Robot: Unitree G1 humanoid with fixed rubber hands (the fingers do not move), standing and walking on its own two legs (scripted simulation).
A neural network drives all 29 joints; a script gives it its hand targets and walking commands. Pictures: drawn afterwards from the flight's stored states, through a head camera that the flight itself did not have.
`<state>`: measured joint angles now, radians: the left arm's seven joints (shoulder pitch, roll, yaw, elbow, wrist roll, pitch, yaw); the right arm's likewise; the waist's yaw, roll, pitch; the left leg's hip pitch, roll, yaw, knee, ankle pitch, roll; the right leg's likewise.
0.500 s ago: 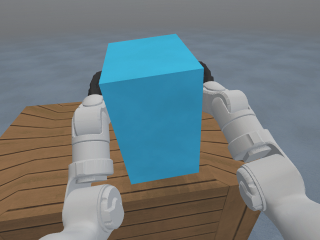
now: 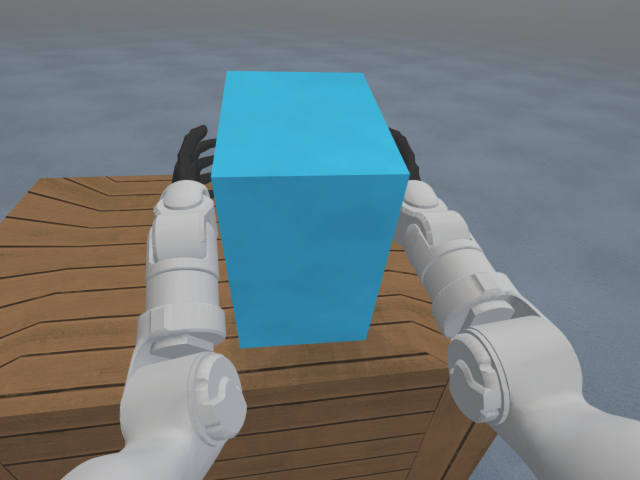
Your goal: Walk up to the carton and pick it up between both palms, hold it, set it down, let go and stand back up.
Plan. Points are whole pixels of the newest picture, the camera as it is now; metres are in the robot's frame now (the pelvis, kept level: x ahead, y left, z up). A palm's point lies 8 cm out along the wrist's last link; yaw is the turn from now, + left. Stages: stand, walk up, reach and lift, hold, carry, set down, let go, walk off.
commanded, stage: set down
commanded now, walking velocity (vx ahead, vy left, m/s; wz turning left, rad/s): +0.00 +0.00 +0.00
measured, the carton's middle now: (300, 213) +0.39 +0.03 +0.21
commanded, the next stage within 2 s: none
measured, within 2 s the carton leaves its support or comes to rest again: neither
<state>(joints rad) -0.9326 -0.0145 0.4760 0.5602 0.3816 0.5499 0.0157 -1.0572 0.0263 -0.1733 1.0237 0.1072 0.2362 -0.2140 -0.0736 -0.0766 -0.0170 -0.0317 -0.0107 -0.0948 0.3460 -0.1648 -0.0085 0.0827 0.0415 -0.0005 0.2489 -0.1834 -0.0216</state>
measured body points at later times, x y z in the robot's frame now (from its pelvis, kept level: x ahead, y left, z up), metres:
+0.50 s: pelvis +0.00 +0.00 +0.00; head -0.05 +0.04 +0.45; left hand +0.42 +0.15 +0.22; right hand +0.42 -0.11 +0.22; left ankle +0.03 +0.12 -0.75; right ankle -0.02 -0.11 -0.75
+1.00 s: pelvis +0.00 +0.00 +0.00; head -0.02 +0.02 +0.45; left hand +0.44 +0.14 +0.18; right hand +0.43 -0.12 +0.18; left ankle +0.03 +0.12 -0.75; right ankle -0.02 -0.10 -0.75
